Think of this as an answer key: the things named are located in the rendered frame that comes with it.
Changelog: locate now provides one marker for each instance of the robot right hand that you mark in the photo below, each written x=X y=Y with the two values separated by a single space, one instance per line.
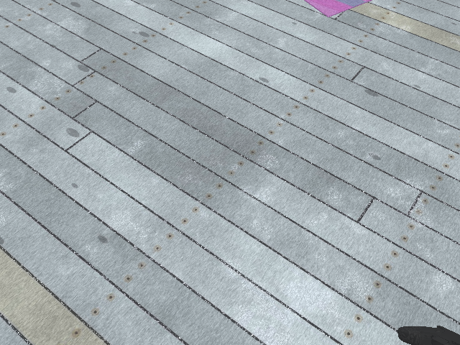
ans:
x=422 y=335

